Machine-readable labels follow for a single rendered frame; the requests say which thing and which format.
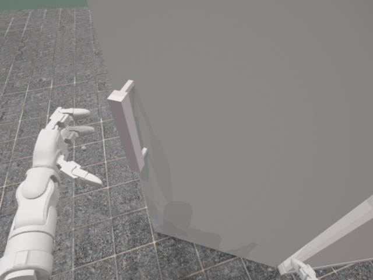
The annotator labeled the handle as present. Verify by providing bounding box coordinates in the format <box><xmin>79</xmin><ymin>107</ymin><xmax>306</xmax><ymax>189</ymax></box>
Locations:
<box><xmin>107</xmin><ymin>80</ymin><xmax>147</xmax><ymax>173</ymax></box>

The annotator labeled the left robot hand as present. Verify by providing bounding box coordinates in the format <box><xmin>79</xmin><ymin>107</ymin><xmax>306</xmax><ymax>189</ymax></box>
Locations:
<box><xmin>32</xmin><ymin>107</ymin><xmax>103</xmax><ymax>187</ymax></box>

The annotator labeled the right robot hand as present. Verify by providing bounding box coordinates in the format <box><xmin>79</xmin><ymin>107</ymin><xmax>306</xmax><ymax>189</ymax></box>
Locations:
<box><xmin>291</xmin><ymin>258</ymin><xmax>320</xmax><ymax>280</ymax></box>

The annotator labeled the fridge door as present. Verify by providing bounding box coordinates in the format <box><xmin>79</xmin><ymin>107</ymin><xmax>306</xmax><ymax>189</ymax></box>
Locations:
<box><xmin>87</xmin><ymin>0</ymin><xmax>373</xmax><ymax>268</ymax></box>

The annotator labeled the robot left forearm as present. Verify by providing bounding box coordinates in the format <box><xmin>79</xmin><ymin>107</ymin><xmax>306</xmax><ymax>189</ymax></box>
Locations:
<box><xmin>0</xmin><ymin>167</ymin><xmax>61</xmax><ymax>280</ymax></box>

